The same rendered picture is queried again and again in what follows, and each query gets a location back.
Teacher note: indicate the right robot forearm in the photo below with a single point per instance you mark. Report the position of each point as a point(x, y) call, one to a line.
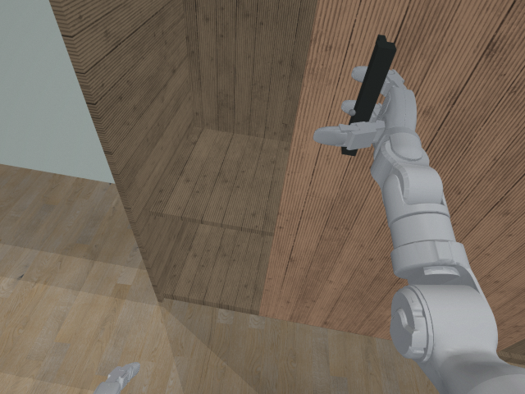
point(425, 249)

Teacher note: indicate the wardrobe door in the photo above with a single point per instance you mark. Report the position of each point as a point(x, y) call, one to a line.
point(464, 60)
point(517, 348)

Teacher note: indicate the robot right upper arm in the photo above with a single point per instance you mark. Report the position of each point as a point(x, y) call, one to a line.
point(448, 330)

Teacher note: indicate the robot right hand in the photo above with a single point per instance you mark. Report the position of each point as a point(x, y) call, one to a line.
point(399, 109)

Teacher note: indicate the handle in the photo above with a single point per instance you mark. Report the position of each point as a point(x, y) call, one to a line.
point(378, 67)

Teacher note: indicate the robot left hand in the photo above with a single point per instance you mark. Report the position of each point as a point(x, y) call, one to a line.
point(118, 379)

